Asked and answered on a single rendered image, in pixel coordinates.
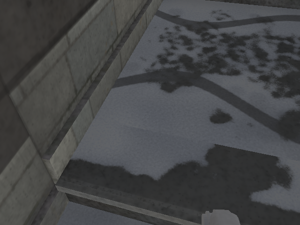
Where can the robot right thigh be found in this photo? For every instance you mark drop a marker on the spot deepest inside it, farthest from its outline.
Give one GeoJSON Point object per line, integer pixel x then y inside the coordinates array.
{"type": "Point", "coordinates": [219, 217]}

